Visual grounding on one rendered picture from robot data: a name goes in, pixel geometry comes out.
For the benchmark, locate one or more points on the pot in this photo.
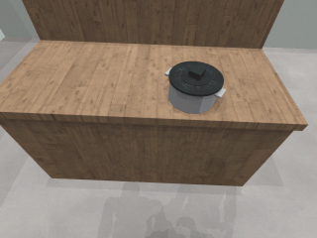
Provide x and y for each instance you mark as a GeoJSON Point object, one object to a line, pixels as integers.
{"type": "Point", "coordinates": [191, 104]}

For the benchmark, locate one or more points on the table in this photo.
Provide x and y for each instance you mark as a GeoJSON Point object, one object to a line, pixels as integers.
{"type": "Point", "coordinates": [90, 99]}

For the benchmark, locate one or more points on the lid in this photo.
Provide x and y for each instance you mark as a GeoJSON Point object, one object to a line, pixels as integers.
{"type": "Point", "coordinates": [210, 82]}

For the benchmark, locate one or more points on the knob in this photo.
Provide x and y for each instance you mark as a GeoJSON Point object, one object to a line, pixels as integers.
{"type": "Point", "coordinates": [197, 71]}

